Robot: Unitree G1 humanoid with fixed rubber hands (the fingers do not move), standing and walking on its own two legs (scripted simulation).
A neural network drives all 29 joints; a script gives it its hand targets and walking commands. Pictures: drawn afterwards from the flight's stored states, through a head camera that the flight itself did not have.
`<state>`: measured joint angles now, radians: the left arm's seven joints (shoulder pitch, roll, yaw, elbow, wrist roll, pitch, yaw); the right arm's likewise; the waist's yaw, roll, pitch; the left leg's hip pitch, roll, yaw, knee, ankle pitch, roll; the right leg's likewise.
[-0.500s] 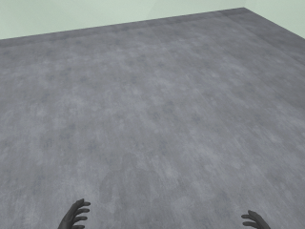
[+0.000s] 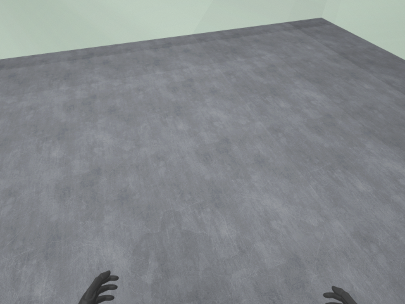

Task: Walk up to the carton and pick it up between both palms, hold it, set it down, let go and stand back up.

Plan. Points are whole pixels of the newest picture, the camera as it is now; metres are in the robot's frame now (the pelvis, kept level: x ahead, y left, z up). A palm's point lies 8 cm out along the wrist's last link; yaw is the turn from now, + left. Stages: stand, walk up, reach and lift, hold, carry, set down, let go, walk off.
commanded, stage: stand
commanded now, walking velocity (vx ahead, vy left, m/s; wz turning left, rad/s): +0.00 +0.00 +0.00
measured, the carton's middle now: out of the picture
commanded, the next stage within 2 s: none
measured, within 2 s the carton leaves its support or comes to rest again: neither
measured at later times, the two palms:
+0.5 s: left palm out of the picture +0.13 +0.25 -0.09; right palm out of the picture +0.10 -0.28 -0.10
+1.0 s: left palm out of the picture +0.11 +0.26 -0.10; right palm out of the picture +0.09 -0.28 -0.10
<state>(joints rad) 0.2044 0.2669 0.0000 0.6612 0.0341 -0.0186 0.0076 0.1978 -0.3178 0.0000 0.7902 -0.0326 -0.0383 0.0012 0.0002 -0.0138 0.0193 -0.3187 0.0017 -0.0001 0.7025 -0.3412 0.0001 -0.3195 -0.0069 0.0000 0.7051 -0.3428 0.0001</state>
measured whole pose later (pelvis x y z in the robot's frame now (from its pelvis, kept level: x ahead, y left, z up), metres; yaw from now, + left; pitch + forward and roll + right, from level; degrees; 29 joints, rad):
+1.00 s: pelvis -0.01 +0.00 +0.00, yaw +0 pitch -3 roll +0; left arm 0.20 0.27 0.00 0.76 0.03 -0.02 0.01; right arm 0.20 -0.32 0.00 0.89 -0.03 -0.03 0.00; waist 0.00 -0.01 0.02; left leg -0.32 0.00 0.00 0.70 -0.33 0.00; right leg -0.32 -0.01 0.00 0.71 -0.33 0.00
